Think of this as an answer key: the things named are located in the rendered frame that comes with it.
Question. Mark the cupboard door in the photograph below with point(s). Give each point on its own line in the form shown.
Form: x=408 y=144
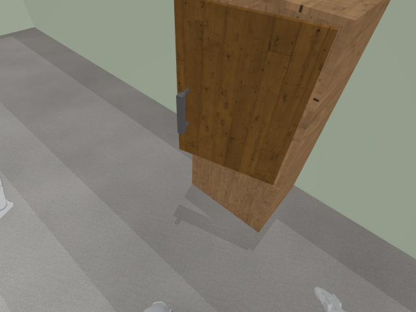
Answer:
x=250 y=75

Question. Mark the robot left shin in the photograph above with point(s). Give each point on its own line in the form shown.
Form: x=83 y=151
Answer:
x=159 y=304

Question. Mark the left robot hand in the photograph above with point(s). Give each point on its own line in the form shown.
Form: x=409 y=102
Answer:
x=5 y=205

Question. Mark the right robot hand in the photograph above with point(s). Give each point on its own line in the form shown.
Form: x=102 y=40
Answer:
x=330 y=302

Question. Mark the handle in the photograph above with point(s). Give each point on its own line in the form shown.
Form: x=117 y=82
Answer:
x=181 y=112

